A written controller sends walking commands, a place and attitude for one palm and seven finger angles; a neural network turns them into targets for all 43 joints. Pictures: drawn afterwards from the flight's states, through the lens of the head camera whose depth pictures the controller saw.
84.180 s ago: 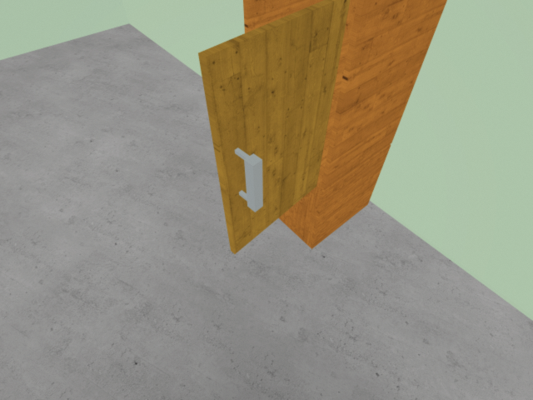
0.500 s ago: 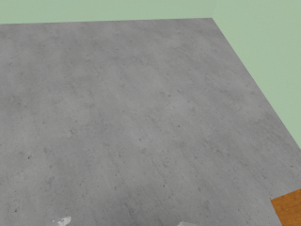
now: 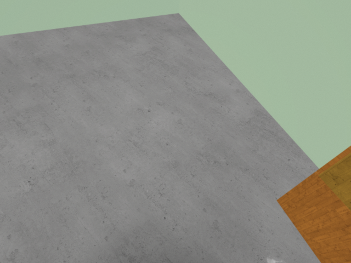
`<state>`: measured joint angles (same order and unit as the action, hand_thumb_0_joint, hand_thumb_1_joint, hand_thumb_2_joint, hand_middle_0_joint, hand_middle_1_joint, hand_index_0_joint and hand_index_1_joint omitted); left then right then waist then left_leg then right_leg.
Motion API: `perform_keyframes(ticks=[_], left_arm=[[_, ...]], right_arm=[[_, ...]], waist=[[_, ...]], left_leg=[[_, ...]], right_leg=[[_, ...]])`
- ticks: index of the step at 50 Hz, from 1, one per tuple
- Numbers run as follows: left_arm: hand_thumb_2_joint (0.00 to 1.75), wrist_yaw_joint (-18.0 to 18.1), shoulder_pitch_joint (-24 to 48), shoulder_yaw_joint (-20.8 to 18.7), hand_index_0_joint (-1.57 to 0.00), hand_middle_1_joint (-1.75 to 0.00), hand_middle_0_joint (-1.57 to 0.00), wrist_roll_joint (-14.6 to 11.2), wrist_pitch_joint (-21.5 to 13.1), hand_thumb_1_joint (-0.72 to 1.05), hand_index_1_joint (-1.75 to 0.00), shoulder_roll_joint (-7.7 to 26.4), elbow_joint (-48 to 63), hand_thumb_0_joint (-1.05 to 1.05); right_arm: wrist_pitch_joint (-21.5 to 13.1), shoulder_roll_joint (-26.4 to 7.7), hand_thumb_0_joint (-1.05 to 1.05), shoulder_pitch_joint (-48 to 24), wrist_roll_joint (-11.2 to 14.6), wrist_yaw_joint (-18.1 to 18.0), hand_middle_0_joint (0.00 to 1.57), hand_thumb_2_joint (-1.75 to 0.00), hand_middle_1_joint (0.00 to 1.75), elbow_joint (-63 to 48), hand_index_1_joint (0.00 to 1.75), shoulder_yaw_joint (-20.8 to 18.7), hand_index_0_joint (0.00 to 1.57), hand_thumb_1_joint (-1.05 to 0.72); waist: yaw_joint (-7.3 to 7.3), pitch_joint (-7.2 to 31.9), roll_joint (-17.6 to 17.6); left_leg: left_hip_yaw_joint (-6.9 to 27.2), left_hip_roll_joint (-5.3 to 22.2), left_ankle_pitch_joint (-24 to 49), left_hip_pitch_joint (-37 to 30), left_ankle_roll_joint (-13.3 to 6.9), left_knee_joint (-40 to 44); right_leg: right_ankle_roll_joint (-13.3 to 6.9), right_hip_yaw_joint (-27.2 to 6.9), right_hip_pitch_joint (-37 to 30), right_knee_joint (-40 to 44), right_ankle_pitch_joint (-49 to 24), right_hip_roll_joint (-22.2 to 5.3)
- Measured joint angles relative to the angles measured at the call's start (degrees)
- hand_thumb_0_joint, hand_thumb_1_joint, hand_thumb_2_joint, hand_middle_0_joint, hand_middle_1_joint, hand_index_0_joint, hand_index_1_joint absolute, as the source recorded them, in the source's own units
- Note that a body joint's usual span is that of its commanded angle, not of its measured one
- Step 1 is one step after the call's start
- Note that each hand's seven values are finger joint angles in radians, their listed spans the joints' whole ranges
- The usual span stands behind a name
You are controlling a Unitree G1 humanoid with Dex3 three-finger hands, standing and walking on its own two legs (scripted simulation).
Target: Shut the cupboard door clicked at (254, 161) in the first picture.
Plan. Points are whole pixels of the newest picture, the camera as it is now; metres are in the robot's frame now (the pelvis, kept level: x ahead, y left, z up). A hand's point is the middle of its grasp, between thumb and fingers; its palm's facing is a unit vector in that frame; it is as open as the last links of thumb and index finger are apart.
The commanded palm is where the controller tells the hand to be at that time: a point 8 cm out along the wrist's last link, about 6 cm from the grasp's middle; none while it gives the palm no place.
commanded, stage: turn to face it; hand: left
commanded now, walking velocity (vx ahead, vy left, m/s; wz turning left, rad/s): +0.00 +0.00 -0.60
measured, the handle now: out of the picture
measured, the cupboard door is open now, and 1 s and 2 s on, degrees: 2 2 2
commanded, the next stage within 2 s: take the last steps up to it in 1.64 s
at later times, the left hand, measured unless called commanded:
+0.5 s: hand (120, 253) +0.16 +0.14 -0.14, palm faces -0.30 -0.91 -0.28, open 7.4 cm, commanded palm none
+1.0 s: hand (134, 223) +0.23 +0.12 -0.15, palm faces -0.55 -0.81 -0.21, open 7.4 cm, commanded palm none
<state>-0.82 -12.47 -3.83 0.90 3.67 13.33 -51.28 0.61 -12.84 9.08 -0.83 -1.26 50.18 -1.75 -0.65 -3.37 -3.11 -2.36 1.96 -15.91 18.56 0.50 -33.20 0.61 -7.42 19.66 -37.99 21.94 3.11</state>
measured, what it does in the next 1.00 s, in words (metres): steps on the spot, turning right: right foot, then left foot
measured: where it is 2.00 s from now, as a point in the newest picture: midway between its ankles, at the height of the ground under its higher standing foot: outside the picture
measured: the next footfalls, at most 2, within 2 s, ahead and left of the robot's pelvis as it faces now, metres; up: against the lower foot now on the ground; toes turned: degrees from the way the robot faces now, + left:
right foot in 0.36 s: +0.00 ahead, -0.15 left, +0.00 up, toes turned -18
left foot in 0.74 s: +0.12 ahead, +0.07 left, +0.00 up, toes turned -23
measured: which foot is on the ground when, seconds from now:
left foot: down 0.00-0.36, up 0.38-0.72, down 0.74-1.00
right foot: up 0.00-0.34, down 0.36-0.74, up 0.76-1.00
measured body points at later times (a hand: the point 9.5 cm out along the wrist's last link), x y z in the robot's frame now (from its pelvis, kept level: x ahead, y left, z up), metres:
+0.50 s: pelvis +0.00 -0.03 +0.01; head +0.04 -0.07 +0.45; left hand +0.17 +0.19 -0.12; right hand -0.02 -0.31 -0.15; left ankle +0.01 +0.11 -0.65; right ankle -0.04 -0.13 -0.73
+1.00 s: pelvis +0.03 -0.01 +0.02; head +0.09 -0.02 +0.46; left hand +0.26 +0.16 -0.13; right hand -0.06 -0.25 -0.12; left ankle +0.09 +0.09 -0.73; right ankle -0.08 -0.11 -0.66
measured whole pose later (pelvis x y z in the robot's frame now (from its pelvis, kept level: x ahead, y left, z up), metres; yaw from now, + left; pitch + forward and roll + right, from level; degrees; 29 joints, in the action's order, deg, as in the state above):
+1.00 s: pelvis +0.03 -0.01 +0.02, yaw -36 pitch +1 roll -3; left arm -2.6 -9.1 -5.2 1.2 5.0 16.0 -50.6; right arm 0.6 -11.5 12.3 -2.0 -1.3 50.4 -0.6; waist -0.2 -5.3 -0.4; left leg -10.1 7.7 -15.4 13.7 0.2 -28.2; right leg 3.4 2.0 25.5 -56.5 25.8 -1.4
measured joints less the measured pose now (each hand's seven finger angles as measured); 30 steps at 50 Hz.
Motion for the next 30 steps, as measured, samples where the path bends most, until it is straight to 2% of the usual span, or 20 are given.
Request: perform_keyframes(ticks=[2,4,7,11,15,18,19,21,24,26,30], left_arm=[[0.9,-0.16,0.61,-0.5,-0.2,-0.3,-0.2,0.16,0.61,0.9,-0.3,1.05,-0.27,0.0],[0.9,-0.59,1.17,-1.04,-0.2,-0.3,-0.2,0.41,0.83,0.91,-0.3,1.86,-0.35,0.01],[0.9,-1.25,2.04,-1.47,-0.2,-0.3,-0.2,0.33,1.06,0.91,-0.3,2.45,0.2,0.01],[0.9,-1.74,2.96,-1.55,-0.2,-0.3,-0.2,0.26,1.3,0.91,-0.3,2.5,0.96,0.0],[0.9,-1.9,3.91,-1.18,-0.2,-0.3,-0.2,0.28,0.94,0.91,-0.3,2.08,1.29,0.0],[0.9,-2.01,3.69,-0.54,-0.2,-0.3,-0.2,0.39,-0.37,0.91,-0.3,2.2,2.16,0.0],[0.9,-1.62,3.86,-0.48,-0.2,-0.3,-0.2,0.49,-1.16,0.91,-0.3,1.71,1.95,0.0],[0.9,-0.94,3.91,0.25,-0.2,-0.3,-0.2,0.31,-1.79,0.91,-0.3,0.39,1.7,0.0],[0.9,-0.02,2.85,0.68,-0.2,-0.3,-0.2,0.23,-1.83,0.91,-0.3,-0.68,1.71,0.0],[0.9,0.26,2.14,0.85,-0.2,-0.3,-0.2,0.22,-1.69,0.91,-0.3,-0.81,1.47,0.0],[0.9,0.13,1.18,1.09,-0.2,-0.3,-0.2,0.47,-1.36,0.9,-0.3,-0.83,0.88,0.0]], right_arm=[[-0.26,1.03,0.01,0.41,-0.61,-0.07,0.2,-0.9,0.3,-0.34,0.3,0.93,0.2,-0.91],[-0.33,1.84,0.01,1.23,-0.97,-0.25,0.2,-0.9,0.3,-0.51,0.3,1.55,0.2,-0.91],[-0.09,2.26,0.01,2.22,-1.16,-0.41,0.2,-0.9,0.3,-0.38,0.3,1.85,0.2,-0.91],[0.09,1.92,0.01,2.9,-1.2,-0.16,0.2,-0.9,0.3,0.28,0.3,1.35,0.21,-0.91],[0.41,0.75,0.01,3.49,-1.17,0.37,0.2,-0.9,0.3,1.05,0.3,0.43,0.21,-0.91],[0.91,-0.5,0.01,4.74,-0.68,0.78,0.2,-0.9,0.3,1.36,0.3,-0.37,0.21,-0.91],[1.41,-1.32,0.01,4.46,-0.5,0.82,0.2,-0.9,0.3,1.77,0.3,-0.71,0.21,-0.91],[2.81,-2.87,0.01,3.28,-0.29,0.43,0.2,-0.9,0.3,2.38,0.3,-1.23,0.2,-0.91],[3.24,-3.4,0.01,1.86,-0.25,0.22,0.2,-0.9,0.3,2.49,0.3,-1.45,0.2,-0.91],[2.99,-3.07,0.01,1.11,-0.22,0.44,0.19,-0.9,0.3,1.91,0.3,-1.31,0.2,-0.91],[2.48,-2.18,0.01,0.12,-0.11,0.78,0.19,-0.9,0.3,0.71,0.3,-1.09,0.2,-0.91]], waist=[[-0.19,-0.5,-0.71],[-0.11,-0.74,-0.47],[-0.15,-1.23,0.78],[0.14,-1.77,2.6],[0.99,-2.05,4.29],[1.26,-1.13,4.56],[0.98,-1.11,5.38],[1.33,-1.82,7.1],[1.31,-2.0,6.6],[1.27,-1.89,5.36],[0.97,-1.24,3.38]], left_leg=[[-1.52,0.85,-1.08,-0.83,-0.92,-0.44],[-2.48,2.05,-0.9,-2.28,-0.77,1.23],[-3.86,3.83,0.28,-4.16,-0.45,3.91],[-6.51,5.81,0.31,-5.36,0.13,4.77],[-9.29,7.62,-1.42,-5.21,1.2,2.28],[-11.02,8.63,-4.61,-3.22,2.48,-3.73],[-9.34,8.75,-8.81,-1.26,2.79,-8.64],[-3.72,6.78,-14.06,3.33,2.91,-20.26],[-1.0,4.2,-11.87,8.41,3.6,-30.02],[-0.37,3.37,-9.36,10.05,4.1,-30.37],[0.54,2.37,-6.93,9.7,4.48,-23.51]], right_leg=[[0.57,2.19,3.67,-11.55,6.32,-0.04],[1.4,4.75,6.45,-20.77,7.02,-0.55],[2.43,7.64,7.74,-25.04,5.61,-2.24],[2.72,9.56,5.8,-18.57,4.1,-4.26],[1.95,10.97,1.61,-8.19,2.79,-4.7],[0.12,11.33,-4.12,4.45,-4.78,-4.83],[-0.61,10.86,-3.54,3.88,-2.86,-4.22],[-1.43,10.18,-2.79,2.1,-1.62,-3.17],[-1.52,8.19,-3.71,4.99,-3.91,-2.8],[-1.66,6.73,-4.37,7.18,-5.34,-2.66],[-1.49,4.33,-4.93,9.29,-6.56,-2.1]])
